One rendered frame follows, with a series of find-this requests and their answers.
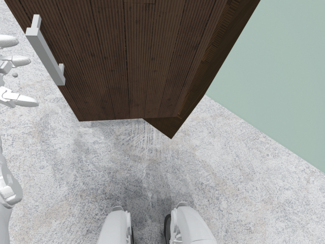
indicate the cupboard door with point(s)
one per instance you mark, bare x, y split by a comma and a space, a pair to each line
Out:
124, 59

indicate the left robot hand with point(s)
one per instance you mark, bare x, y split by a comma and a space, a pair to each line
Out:
7, 96

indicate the robot thigh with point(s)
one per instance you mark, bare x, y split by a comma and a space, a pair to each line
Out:
116, 228
191, 227

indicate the left robot upper arm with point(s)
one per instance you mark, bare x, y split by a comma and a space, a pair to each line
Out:
10, 194

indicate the robot left thigh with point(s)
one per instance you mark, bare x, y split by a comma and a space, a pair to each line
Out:
116, 228

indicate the robot right thigh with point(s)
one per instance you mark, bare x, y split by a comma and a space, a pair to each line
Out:
191, 227

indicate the handle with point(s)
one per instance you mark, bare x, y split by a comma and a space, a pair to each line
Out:
41, 48

